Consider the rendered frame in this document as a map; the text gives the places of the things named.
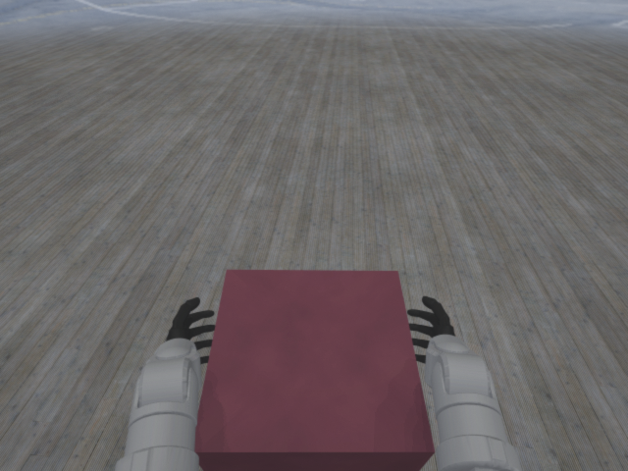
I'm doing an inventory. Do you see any robot right hand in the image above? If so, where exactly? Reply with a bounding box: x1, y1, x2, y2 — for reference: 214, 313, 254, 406
407, 296, 455, 363

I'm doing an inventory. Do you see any robot right forearm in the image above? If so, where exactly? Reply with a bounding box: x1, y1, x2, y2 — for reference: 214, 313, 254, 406
424, 335, 522, 471

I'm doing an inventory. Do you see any robot left hand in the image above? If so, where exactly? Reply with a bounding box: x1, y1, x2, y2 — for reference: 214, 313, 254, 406
166, 297, 215, 364

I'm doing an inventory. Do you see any carton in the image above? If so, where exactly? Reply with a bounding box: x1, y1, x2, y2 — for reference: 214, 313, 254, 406
194, 270, 435, 471

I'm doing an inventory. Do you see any robot left forearm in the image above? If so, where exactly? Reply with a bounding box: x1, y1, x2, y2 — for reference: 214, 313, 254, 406
115, 339, 202, 471

